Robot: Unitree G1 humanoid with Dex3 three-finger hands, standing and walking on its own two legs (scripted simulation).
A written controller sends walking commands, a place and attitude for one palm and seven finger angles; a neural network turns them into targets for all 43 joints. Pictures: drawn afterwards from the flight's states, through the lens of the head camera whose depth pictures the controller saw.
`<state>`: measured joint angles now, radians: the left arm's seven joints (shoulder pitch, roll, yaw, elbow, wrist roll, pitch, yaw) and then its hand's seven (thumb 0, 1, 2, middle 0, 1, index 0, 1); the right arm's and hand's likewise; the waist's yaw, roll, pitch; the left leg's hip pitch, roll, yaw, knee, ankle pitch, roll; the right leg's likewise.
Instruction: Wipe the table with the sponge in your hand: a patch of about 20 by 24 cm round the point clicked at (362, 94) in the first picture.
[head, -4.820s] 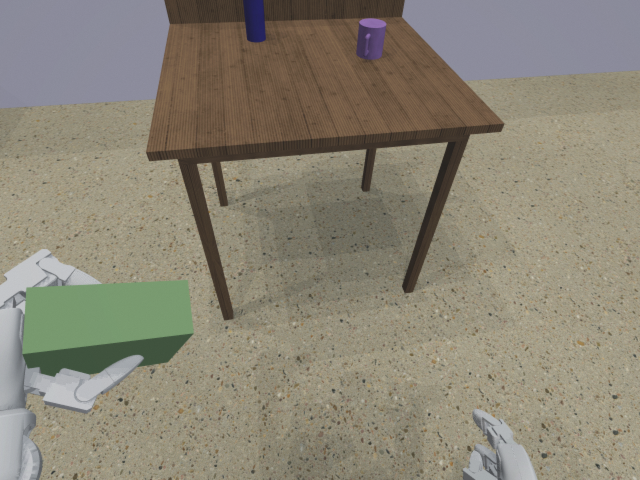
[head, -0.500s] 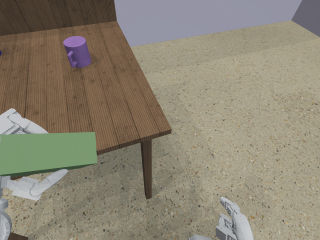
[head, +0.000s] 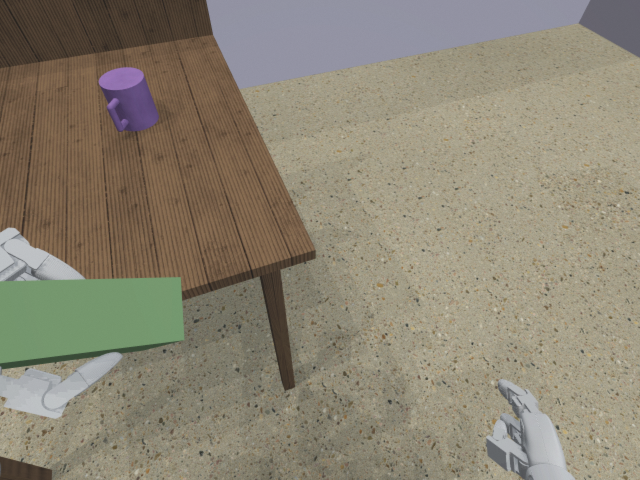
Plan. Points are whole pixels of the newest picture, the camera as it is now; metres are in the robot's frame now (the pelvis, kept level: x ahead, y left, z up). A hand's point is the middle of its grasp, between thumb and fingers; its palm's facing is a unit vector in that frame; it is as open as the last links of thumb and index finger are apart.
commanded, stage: come to a stop and stand still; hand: left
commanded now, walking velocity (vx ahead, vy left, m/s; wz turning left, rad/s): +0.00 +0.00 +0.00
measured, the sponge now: (111, 321) +0.23 +0.19 +0.16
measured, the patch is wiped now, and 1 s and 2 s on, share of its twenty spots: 0.00 0.00 0.00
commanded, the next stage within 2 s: look again from close up in 0.80 s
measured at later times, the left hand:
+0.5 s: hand out of the picture +0.14 +0.24 +0.17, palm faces +0.37 -0.83 -0.42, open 9.5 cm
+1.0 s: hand out of the picture +0.14 +0.29 +0.20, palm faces +0.46 -0.77 -0.44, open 9.5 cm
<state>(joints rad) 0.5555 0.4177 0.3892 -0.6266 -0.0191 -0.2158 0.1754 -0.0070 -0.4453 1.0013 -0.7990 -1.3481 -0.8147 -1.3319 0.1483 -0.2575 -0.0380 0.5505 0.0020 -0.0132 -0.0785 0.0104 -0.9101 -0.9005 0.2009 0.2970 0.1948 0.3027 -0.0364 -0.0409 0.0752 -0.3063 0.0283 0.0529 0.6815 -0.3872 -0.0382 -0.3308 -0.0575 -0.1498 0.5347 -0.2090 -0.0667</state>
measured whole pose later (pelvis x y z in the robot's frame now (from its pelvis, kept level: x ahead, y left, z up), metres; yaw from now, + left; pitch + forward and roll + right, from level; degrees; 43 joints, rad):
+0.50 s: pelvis -0.08 +0.01 -0.01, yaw -1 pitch -2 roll +0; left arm 0.46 0.36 0.33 -0.49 -0.03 -0.18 0.15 -0.01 -0.45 1.00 -0.80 -1.35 -0.81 -1.33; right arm 0.21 -0.18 0.03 0.63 0.00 -0.04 -0.06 0.01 -0.90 -0.90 0.21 0.30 0.20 0.30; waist -0.01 0.03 0.06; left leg -0.30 0.04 0.03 0.56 -0.21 -0.02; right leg -0.30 0.00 -0.07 0.54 -0.20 -0.03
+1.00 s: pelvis -0.10 +0.01 -0.01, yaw -1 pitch -3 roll -1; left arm 0.21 0.51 0.43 -0.29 -0.02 -0.26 0.10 -0.01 -0.45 1.01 -0.80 -1.35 -0.82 -1.33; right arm 0.22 -0.18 0.01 0.65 0.00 -0.13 -0.06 0.01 -0.91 -0.90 0.20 0.30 0.20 0.30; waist 0.05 -0.01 0.06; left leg -0.32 0.02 -0.01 0.62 -0.30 0.01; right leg -0.32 0.02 -0.07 0.51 -0.15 -0.04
